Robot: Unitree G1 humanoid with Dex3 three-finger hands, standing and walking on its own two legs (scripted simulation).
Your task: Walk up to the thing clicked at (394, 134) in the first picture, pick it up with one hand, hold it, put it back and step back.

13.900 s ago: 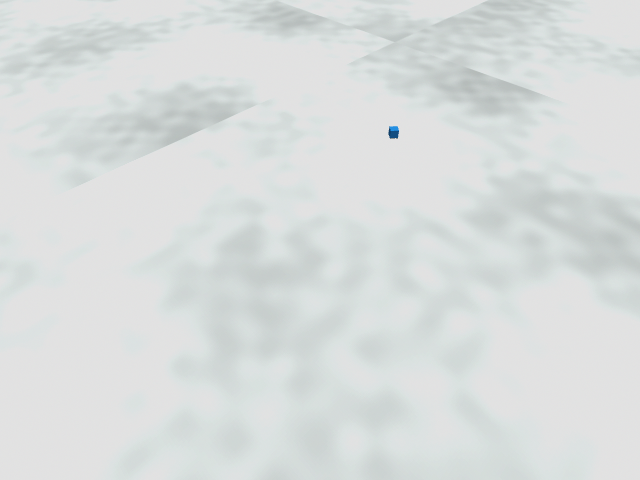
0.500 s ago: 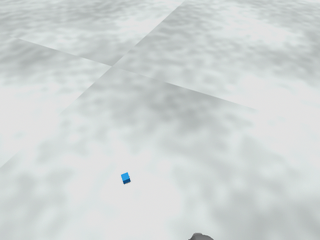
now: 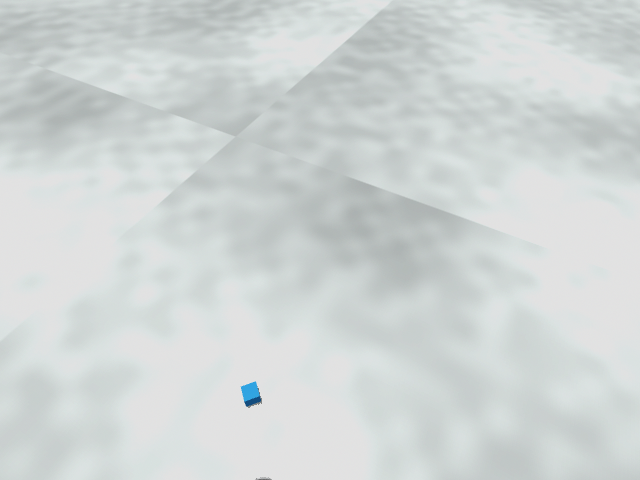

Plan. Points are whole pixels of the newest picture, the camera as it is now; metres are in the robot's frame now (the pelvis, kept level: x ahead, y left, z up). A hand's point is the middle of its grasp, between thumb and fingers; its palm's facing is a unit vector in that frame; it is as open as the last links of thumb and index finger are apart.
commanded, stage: walk up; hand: left
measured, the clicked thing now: (251, 394) +0.48 +0.22 -0.73
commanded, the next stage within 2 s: stand in 1.52 s
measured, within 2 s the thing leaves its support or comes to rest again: neither
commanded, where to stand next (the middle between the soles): +0.10 -0.02 m, yaw +0 degrees
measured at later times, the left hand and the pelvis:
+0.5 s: hand out of the picture +0.14 +0.24 -0.14, palm faces -0.04 -0.93 -0.38, open 7.4 cm; pelvis +0.07 -0.02 +0.01, yaw -1 degrees
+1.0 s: hand (157, 473) +0.17 +0.24 -0.13, palm faces -0.03 -0.94 -0.34, open 7.4 cm; pelvis +0.08 -0.02 +0.03, yaw +0 degrees
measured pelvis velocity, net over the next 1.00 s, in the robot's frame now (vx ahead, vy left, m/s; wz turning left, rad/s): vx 0.08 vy -0.02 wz -0.01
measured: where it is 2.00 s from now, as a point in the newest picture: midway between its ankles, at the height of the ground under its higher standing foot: outside the picture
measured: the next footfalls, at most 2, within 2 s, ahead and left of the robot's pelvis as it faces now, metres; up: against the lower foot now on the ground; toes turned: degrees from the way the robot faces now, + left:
right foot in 0.24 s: +0.10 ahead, -0.15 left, +0.00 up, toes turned -3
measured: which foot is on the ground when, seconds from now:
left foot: down 0.00-1.00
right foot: up 0.00-0.22, down 0.24-1.00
